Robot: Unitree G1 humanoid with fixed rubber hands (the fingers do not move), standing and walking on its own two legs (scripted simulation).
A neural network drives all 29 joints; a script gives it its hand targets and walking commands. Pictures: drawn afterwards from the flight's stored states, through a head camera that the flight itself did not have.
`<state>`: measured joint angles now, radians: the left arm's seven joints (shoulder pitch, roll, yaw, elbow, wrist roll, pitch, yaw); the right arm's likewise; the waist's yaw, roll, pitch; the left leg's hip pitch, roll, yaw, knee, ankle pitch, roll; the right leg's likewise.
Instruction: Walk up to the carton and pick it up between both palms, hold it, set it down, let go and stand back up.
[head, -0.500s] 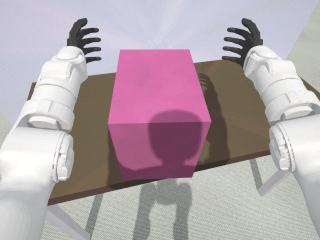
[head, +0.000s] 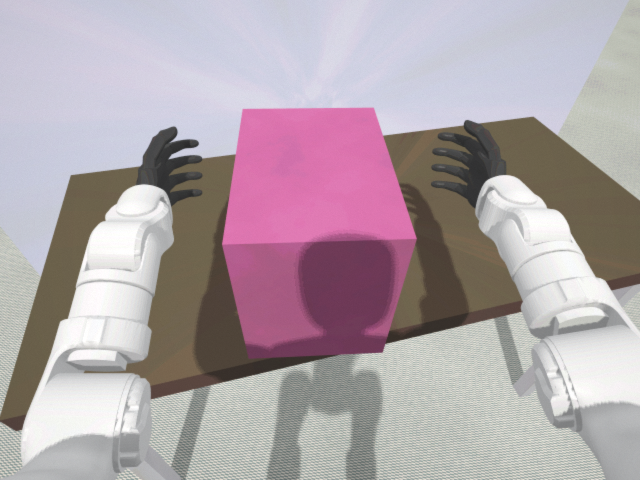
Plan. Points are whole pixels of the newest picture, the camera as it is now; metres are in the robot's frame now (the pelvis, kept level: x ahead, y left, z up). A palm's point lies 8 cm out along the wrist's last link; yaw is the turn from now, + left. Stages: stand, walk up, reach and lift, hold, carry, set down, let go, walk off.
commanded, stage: set down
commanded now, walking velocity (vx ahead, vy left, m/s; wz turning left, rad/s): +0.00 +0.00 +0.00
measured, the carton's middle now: (312, 230) +0.47 +0.02 +0.06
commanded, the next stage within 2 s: none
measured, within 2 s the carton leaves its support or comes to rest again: neither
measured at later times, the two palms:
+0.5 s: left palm (159, 262) +0.35 +0.20 +0.12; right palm (492, 252) +0.37 -0.20 +0.12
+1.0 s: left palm (158, 337) +0.29 +0.20 +0.07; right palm (504, 334) +0.29 -0.20 +0.07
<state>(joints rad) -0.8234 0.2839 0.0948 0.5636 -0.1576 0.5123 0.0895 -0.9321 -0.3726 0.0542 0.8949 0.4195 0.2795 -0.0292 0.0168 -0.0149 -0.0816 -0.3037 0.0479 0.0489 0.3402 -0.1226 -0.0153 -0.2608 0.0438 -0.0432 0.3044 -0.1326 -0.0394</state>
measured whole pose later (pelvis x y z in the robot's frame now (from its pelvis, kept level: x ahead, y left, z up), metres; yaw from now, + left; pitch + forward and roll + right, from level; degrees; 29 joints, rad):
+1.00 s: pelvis +0.02 +0.00 +0.00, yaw -2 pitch -2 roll +1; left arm 0.00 0.10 0.10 -0.04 -0.06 0.36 0.07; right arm -0.01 -0.22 0.00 0.14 0.26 0.12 -0.04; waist 0.02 -0.04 0.01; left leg -0.09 0.03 0.08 0.26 -0.13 -0.02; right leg -0.09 0.03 -0.01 0.31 -0.18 -0.04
